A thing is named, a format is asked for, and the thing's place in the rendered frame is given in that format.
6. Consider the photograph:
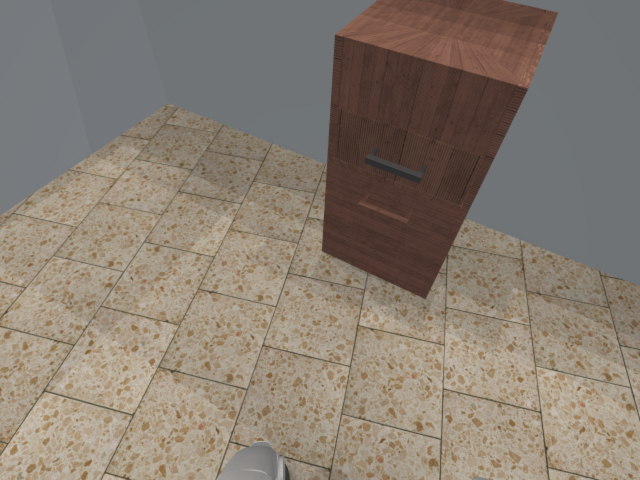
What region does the handle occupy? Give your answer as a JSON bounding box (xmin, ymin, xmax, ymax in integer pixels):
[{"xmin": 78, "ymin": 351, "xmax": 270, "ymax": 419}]
[
  {"xmin": 357, "ymin": 200, "xmax": 409, "ymax": 228},
  {"xmin": 365, "ymin": 147, "xmax": 427, "ymax": 183}
]

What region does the cabinet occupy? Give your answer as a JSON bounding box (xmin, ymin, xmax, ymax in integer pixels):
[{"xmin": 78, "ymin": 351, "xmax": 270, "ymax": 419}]
[{"xmin": 322, "ymin": 0, "xmax": 558, "ymax": 299}]

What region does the robot left thigh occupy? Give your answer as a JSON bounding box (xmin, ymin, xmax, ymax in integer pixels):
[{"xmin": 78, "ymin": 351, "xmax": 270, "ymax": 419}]
[{"xmin": 217, "ymin": 446, "xmax": 285, "ymax": 480}]

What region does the drawer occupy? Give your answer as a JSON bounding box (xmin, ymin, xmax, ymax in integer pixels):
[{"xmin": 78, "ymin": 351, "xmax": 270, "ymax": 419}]
[{"xmin": 335, "ymin": 108, "xmax": 483, "ymax": 206}]

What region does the left robot shin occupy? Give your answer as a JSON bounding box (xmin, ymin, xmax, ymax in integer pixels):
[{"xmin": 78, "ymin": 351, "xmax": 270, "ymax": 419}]
[{"xmin": 252, "ymin": 441, "xmax": 274, "ymax": 450}]

